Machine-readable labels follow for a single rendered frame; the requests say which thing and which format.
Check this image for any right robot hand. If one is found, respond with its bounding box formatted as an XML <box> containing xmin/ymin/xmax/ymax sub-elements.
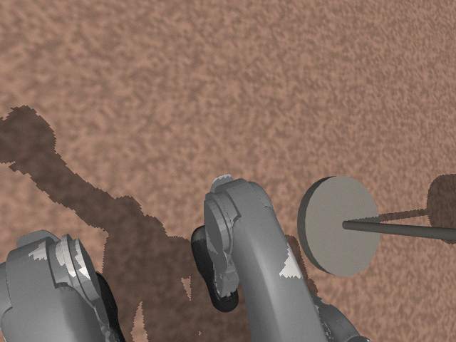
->
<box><xmin>311</xmin><ymin>294</ymin><xmax>360</xmax><ymax>342</ymax></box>

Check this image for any right robot foot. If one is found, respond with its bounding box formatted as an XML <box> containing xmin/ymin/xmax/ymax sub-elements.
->
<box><xmin>191</xmin><ymin>225</ymin><xmax>239</xmax><ymax>312</ymax></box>

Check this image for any floor lamp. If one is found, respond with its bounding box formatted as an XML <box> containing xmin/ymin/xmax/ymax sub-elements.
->
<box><xmin>297</xmin><ymin>176</ymin><xmax>456</xmax><ymax>277</ymax></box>

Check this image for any left robot foot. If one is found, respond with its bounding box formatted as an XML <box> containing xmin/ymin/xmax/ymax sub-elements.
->
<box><xmin>96</xmin><ymin>272</ymin><xmax>125</xmax><ymax>342</ymax></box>

